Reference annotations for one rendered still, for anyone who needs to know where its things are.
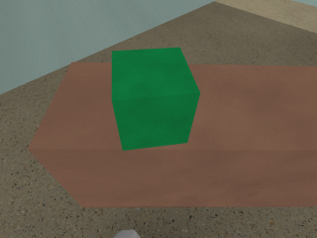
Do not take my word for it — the carton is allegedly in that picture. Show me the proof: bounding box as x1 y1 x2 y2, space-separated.
112 47 200 151

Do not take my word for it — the pedestal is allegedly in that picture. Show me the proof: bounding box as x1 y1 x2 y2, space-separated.
28 61 317 208

